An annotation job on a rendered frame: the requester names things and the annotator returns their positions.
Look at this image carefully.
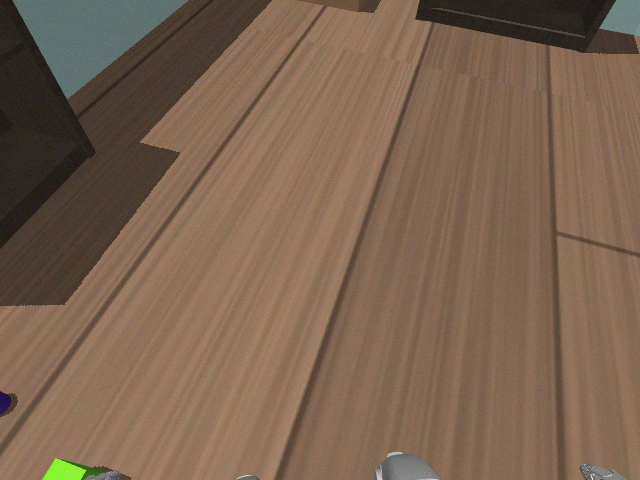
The right robot hand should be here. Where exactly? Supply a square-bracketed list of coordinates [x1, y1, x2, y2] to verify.
[580, 463, 627, 480]

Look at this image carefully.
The bookshelf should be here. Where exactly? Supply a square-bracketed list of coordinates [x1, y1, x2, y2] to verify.
[415, 0, 616, 53]
[0, 0, 96, 248]

